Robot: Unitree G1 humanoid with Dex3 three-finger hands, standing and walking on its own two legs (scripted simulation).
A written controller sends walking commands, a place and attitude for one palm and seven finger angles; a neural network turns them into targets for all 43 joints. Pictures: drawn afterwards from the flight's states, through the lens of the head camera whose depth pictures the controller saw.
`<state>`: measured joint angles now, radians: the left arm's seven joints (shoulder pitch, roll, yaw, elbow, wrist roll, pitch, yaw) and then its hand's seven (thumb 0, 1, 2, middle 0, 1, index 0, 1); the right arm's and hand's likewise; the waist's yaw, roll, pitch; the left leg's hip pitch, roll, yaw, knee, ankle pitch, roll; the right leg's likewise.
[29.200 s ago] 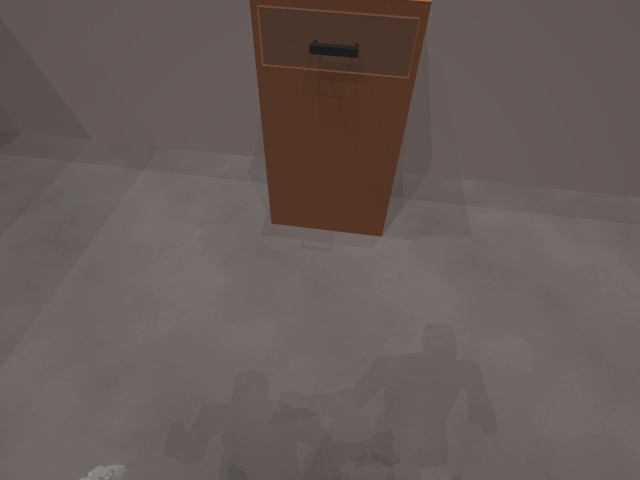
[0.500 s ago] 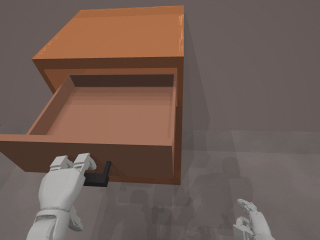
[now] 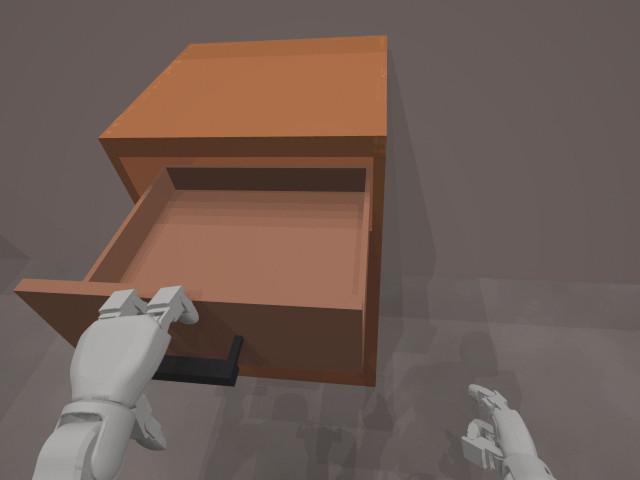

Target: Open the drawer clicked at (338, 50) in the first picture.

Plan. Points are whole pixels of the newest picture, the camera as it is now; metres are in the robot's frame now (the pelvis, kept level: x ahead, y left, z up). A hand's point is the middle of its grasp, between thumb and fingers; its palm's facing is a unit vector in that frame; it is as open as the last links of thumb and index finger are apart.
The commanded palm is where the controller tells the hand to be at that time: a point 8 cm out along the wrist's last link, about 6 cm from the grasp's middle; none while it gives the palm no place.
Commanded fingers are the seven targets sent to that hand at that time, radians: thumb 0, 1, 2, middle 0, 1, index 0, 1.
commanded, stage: lift the hand off the handle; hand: left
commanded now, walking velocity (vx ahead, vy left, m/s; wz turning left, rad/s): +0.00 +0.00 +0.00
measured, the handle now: (188, 354) +0.25 +0.22 +0.03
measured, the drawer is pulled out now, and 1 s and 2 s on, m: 0.29 0.29 0.29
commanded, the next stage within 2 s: draw the hand back to the body in 0.68 s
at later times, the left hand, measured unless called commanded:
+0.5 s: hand (129, 328) +0.21 +0.22 +0.16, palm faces +0.16 -0.12 -0.98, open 13.8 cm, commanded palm +0.17 +0.22 +0.22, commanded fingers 0.00 -0.50 0.30 -0.30 -1.20 -0.30 -1.20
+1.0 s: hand (110, 330) +0.20 +0.23 +0.17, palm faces +0.15 -0.10 -0.98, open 13.8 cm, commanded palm +0.16 +0.23 +0.23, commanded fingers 0.00 -0.50 0.30 -0.30 -1.20 -0.30 -1.20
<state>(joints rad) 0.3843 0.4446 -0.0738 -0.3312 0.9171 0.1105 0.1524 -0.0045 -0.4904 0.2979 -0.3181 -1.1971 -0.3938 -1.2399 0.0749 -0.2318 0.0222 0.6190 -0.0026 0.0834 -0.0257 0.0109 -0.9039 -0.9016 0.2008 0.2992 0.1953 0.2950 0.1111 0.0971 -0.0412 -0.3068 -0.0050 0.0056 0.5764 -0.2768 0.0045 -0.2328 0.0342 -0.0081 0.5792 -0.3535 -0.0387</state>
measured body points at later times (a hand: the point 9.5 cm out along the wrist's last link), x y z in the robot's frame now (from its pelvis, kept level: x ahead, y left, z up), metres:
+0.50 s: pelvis +0.00 +0.00 +0.01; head -0.02 -0.05 +0.46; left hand +0.19 +0.23 +0.21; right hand +0.24 -0.18 -0.07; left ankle +0.02 +0.12 -0.73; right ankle -0.03 -0.09 -0.73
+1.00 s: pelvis -0.01 +0.00 +0.01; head -0.03 -0.06 +0.45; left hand +0.18 +0.23 +0.22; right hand +0.23 -0.19 -0.08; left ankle +0.02 +0.12 -0.73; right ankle -0.03 -0.09 -0.73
